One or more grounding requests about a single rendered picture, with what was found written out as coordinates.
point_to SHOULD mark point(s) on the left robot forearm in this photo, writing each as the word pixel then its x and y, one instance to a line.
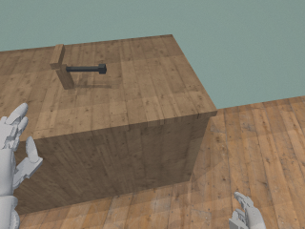
pixel 9 219

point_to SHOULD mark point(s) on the tap lever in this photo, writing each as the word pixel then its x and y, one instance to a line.
pixel 101 68

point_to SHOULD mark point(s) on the robot right hand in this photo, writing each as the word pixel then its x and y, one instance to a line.
pixel 251 219

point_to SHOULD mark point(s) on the counter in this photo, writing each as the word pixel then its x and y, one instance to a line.
pixel 136 127

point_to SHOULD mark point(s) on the robot left hand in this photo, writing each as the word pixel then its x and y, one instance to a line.
pixel 10 129

